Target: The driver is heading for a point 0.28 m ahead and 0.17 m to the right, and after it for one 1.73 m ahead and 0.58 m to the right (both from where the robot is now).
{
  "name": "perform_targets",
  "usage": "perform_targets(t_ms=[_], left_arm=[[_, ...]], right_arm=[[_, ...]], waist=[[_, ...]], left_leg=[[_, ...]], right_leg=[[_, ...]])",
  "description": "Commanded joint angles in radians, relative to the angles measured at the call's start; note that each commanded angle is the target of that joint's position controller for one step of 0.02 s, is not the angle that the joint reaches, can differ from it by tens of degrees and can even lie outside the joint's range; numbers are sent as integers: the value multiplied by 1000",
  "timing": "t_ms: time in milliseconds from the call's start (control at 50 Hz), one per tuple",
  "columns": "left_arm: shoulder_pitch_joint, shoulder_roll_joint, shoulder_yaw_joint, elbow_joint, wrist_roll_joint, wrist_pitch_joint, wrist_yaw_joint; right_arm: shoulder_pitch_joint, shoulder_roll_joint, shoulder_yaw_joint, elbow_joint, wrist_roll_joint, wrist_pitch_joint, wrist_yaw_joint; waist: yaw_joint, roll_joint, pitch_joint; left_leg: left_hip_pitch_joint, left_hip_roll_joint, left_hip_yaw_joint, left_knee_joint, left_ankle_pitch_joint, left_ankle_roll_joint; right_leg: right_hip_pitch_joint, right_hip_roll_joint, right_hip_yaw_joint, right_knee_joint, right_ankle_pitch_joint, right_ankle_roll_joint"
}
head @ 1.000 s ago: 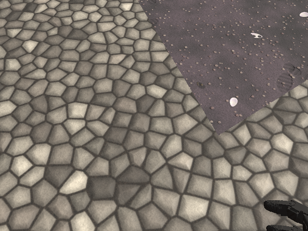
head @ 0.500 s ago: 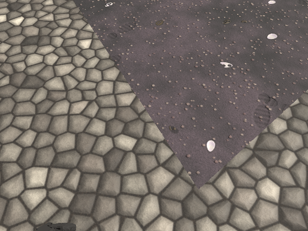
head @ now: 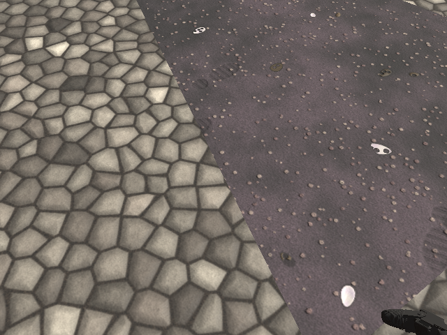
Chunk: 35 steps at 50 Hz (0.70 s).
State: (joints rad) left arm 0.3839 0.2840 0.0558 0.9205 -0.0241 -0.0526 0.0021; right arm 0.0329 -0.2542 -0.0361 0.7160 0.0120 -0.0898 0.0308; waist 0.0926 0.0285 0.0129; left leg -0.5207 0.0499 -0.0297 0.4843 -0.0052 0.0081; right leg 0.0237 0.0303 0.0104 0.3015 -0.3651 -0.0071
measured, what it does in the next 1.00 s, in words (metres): walks ahead, turning right: left foot, then right foot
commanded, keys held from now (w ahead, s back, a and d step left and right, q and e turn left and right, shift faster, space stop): w+e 0.28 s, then e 0.48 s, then no key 0.24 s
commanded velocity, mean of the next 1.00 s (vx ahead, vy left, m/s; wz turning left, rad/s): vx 0.25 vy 0.00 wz -0.48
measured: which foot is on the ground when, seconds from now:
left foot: up 0.00-0.00, down 0.02-0.52, up 0.54-0.98, down 1.00-1.00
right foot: down 0.00-0.02, up 0.04-0.50, down 0.52-1.00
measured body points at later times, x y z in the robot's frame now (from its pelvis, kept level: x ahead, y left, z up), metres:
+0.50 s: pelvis +0.25 -0.01 -0.01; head +0.28 -0.03 +0.44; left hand +0.50 +0.18 -0.09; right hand +0.22 -0.31 -0.14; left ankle +0.15 +0.13 -0.73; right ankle +0.36 -0.14 -0.72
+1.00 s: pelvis +0.35 -0.03 +0.00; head +0.38 -0.04 +0.45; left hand +0.63 +0.12 -0.10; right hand +0.33 -0.34 -0.11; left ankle +0.44 +0.08 -0.74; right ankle +0.36 -0.14 -0.73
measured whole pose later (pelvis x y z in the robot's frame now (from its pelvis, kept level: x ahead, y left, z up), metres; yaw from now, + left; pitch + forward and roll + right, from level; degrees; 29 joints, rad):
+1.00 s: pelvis +0.35 -0.03 +0.00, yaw -30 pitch +2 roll +0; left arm 0.15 0.28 0.06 0.65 0.01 0.04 0.02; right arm 0.16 -0.29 -0.05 0.79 -0.01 -0.02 -0.02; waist 0.00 0.00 0.01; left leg -0.34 0.02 -0.06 0.56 -0.25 -0.04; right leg -0.39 0.13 0.14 0.55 -0.19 -0.04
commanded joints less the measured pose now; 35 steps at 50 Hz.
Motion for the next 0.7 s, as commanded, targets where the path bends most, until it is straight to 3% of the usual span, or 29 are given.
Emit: perform_targets(t_ms=[20, 40, 60, 80, 100, 120, 140, 180, 260, 360, 420, 460, 480, 500, 520, 540, 560, 580, 600, 620, 660, 700], left_arm=[[-42, 136, 26, -56, 9, -1, 8], [5, 51, -1, -84, 40, -9, 6], [103, 0, -15, -97, 6, -27, 2], [26, 121, 15, -86, -22, -31, 2], [-61, 152, 27, -113, -28, -30, 3], [-90, 137, 28, -115, -17, -23, 7], [-90, 120, 32, -117, -7, -15, 7], [-66, 81, 33, -116, -12, 8, 3], [-131, 52, 31, -160, -1, 32, 1], [-273, 20, 16, -221, 18, 20, -33], [-300, 43, 25, -259, 17, 29, -53], [-252, 82, 43, -265, 22, 36, -60], [-178, 110, 59, -252, 22, 37, -61], [-59, 156, 84, -221, 22, 35, -52], [1, 246, 111, -217, 22, 39, -25], [-68, 330, 111, -254, 38, 40, -12], [-62, 275, 96, -292, 38, 34, -26], [-118, 226, 83, -303, 31, 26, -32], [-169, 187, 74, -299, 10, 26, -27], [-212, 156, 64, -305, 5, 31, -19], [-248, 152, 61, -324, 31, 39, -7], [-241, 169, 67, -331, 35, 40, 3]], right_arm=[[242, -200, -77, 8, -10, -24, -13], [391, -283, -96, 20, -24, -18, -23], [414, -298, -98, 39, -23, -6, -17], [376, -198, -73, 29, -15, -6, -18], [306, -157, -59, 23, -10, -7, -22], [241, -129, -48, 21, -15, -10, -21], [197, -107, -44, 26, -20, -14, -20], [156, -90, -43, 37, -25, -24, -22], [171, -129, -60, 72, -29, -32, -34], [167, -172, -69, 87, -22, -5, -58], [187, -201, -79, 100, 2, 20, -66], [162, -224, -90, 94, 23, 35, -72], [145, -228, -93, 88, 31, 43, -74], [137, -209, -87, 83, 33, 49, -72], [196, -167, -72, 77, -4, 44, -65], [315, -60, -36, 49, -57, 37, -51], [282, -137, -43, 58, -26, 27, -39], [185, -169, -53, 34, 10, 29, -38], [146, -158, -52, 29, 3, 34, -50], [132, -165, -56, 35, -14, 45, -64], [148, -172, -62, 33, -22, 68, -71], [164, -145, -57, 35, -26, 74, -75]], waist=[[-190, -85, -146], [-215, 90, -321], [-170, 341, -419], [-198, 185, -296], [-191, 125, -167], [-160, 67, -102], [-130, 82, -58], [-95, 98, -30], [-88, 40, 13], [-124, 24, 50], [-123, 45, 20], [-84, 66, -15], [-43, 63, -51], [18, 22, -110], [26, -135, -175], [-109, -334, -289], [-32, -192, -464], [-28, -118, -347], [-54, -55, -232], [-77, -45, -163], [-117, -95, -137], [-125, -106, -155]], left_leg=[[426, 21, -11, -4, -33, 66], [758, 246, -249, 44, -27, 142], [927, 387, -660, -129, -290, 255], [827, 349, -614, -184, -448, 216], [695, 322, -465, -202, -423, 180], [571, 283, -360, -232, -322, 165], [482, 252, -274, -263, -244, 160], [393, 218, -148, -317, -145, 155], [388, 227, -5, -357, 1, 177], [384, 182, 196, -305, 289, 143], [482, 214, 214, -221, 385, 123], [527, 226, 218, -103, 531, 101], [528, 215, 225, 12, 585, 84], [489, 166, 246, 197, 525, 46], [289, 96, 255, 479, 154, -27], [-68, -88, 162, 846, -718, -98], [-99, -88, -53, 945, -719, -82], [-159, -53, -63, 928, -617, -59], [-177, -17, -53, 850, -530, -54], [-147, 11, -56, 777, -474, -55], [-36, 6, -54, 698, -415, -52], [-6, -13, -49, 614, -389, -65]], right_leg=[[-154, -180, 113, 284, 536, -107], [-399, -72, 48, 628, 207, -56], [-685, 25, 69, 878, -243, -22], [-772, -41, 132, 978, -201, -26], [-803, -82, 107, 979, -102, -32], [-763, -121, 95, 953, -23, -27], [-725, -148, 101, 904, 34, -22], [-653, -171, 95, 869, 83, -12], [-724, -180, 98, 755, 205, 12], [-623, -131, -19, 436, 411, 13], [-589, -106, -45, 355, 370, -12], [-522, -63, -75, 328, 272, -48], [-437, -30, -93, 291, 255, -72], [-276, 13, -101, 202, 346, -105], [-46, -100, 75, 184, 752, -159], [232, -353, 500, 239, 1089, -374], [240, -401, 635, 137, 874, -433], [148, -354, 530, 95, 709, -385], [19, -300, 446, 69, 572, -324], [-108, -264, 395, 44, 494, -287], [-267, -219, 355, 10, 467, -264], [-299, -198, 324, 15, 525, -263]])
Keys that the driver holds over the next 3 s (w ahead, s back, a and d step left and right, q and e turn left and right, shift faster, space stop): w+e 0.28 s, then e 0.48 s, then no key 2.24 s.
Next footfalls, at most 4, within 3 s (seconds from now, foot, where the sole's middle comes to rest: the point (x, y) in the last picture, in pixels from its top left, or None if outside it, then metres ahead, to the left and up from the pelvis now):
0.02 left None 0.18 0.13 -0.77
0.52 right None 0.36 -0.16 -0.77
1.00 left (230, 331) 0.48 0.06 -0.77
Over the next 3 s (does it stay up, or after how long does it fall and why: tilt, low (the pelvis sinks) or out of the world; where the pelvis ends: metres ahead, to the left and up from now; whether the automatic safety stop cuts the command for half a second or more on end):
stays up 0.40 -0.02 0.01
